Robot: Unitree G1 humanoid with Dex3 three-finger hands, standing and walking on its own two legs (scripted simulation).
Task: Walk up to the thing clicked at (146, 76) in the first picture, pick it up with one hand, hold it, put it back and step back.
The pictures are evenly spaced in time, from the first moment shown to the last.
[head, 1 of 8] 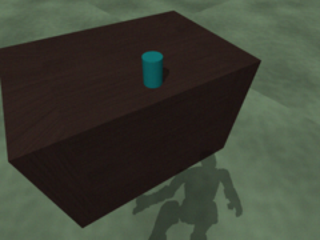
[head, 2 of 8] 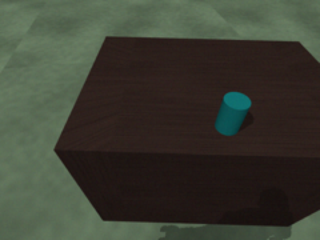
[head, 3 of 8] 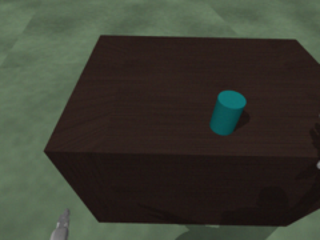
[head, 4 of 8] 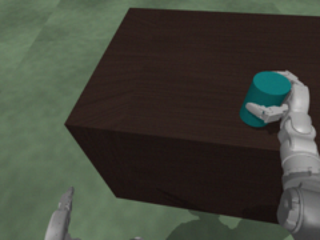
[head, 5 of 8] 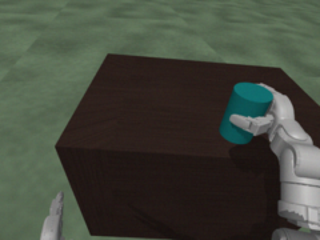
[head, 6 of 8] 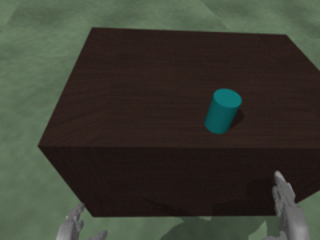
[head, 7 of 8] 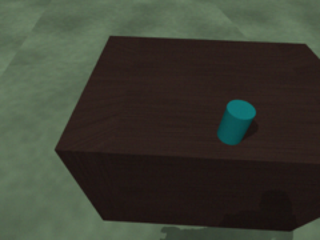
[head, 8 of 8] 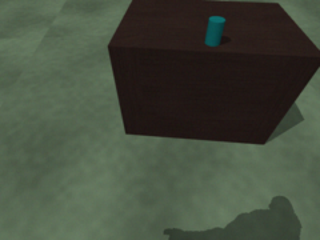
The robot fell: no
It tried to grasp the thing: yes
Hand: right
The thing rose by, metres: 0.20
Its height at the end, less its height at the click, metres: +0.00
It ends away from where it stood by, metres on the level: 0.02
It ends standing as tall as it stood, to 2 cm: yes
